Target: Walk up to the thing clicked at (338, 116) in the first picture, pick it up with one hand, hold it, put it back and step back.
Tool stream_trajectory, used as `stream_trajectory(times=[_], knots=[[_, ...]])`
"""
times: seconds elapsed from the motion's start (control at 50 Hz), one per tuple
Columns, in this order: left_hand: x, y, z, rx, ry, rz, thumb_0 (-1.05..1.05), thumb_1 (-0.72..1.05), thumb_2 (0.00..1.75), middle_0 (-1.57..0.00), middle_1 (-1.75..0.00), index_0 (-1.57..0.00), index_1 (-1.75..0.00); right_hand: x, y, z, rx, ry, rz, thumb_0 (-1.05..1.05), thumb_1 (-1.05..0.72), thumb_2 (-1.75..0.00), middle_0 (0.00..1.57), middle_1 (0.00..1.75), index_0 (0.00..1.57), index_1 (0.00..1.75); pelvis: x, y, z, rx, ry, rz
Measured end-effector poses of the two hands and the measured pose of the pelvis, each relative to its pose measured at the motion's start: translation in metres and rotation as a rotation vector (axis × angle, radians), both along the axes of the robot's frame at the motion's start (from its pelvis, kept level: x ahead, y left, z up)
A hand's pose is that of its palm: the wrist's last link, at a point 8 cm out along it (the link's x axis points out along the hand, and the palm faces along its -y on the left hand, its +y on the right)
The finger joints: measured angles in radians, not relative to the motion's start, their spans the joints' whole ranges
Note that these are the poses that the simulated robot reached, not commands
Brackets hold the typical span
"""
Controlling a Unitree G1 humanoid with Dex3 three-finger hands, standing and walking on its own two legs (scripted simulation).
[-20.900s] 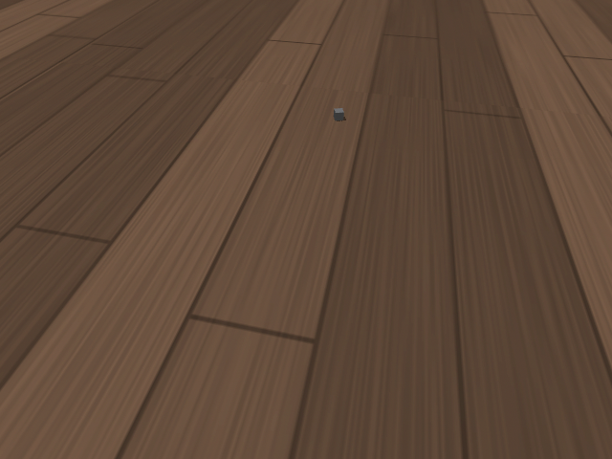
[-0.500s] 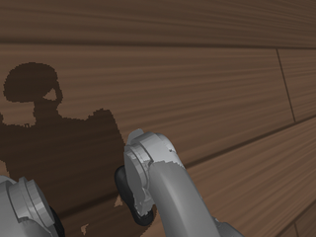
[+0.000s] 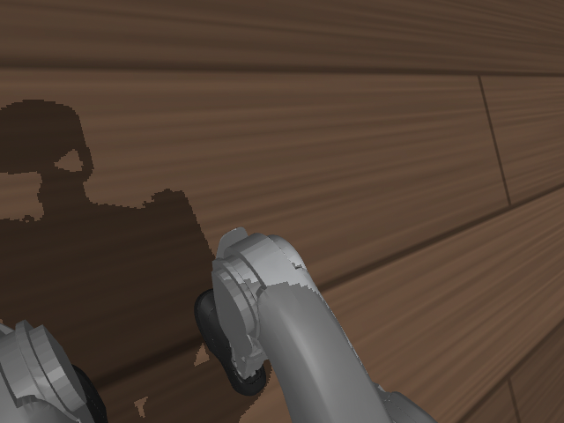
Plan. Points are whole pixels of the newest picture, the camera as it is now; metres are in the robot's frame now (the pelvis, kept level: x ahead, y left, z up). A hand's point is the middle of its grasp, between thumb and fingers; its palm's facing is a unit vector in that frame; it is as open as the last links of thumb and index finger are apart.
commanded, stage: close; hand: left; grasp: from above
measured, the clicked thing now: out of the picture +0.47 +0.35 -0.29
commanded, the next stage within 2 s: settle in 1.28 s
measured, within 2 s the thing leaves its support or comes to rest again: leaves its support in 1.72 s
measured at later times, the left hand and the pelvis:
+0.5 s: hand out of the picture +0.45 +0.34 -0.26, palm faces -0.40 -0.20 -0.89, open 9.0 cm; pelvis +0.00 +0.00 +0.00, yaw +0 degrees
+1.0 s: hand out of the picture +0.45 +0.34 -0.25, palm faces -0.40 -0.20 -0.89, open 8.2 cm; pelvis +0.00 +0.00 +0.00, yaw +0 degrees
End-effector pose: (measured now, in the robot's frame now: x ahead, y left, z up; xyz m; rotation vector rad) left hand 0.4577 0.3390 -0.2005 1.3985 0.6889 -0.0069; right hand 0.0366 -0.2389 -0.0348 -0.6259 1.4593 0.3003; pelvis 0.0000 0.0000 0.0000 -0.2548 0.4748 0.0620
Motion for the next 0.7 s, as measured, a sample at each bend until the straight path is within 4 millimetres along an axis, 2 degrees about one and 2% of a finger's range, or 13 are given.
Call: stream_trajectory(times=[0.36,0.7], knots=[[-0.0035,0.0032,0.0034,-0.003,0.007,-0.004,0.00,0.16,0.41,-0.63,-0.50,-0.65,-0.49,0.0019,0.0006,0.0059,-0.006,-0.005,0.015,0.00,-0.90,-0.90,0.20,0.30,0.20,0.30,-0.0017,0.0007,0.0034,-0.005,-0.003,0.003],[-0.0006,0.0018,0.0029,0.013,0.003,0.001,0.01,0.33,0.22,-0.78,-0.38,-0.79,-0.36,-0.0015,0.0004,0.0044,0.002,-0.002,0.013,0.00,-0.90,-0.90,0.20,0.30,0.20,0.30,-0.0032,-0.0003,0.0036,-0.001,-0.007,-0.001]])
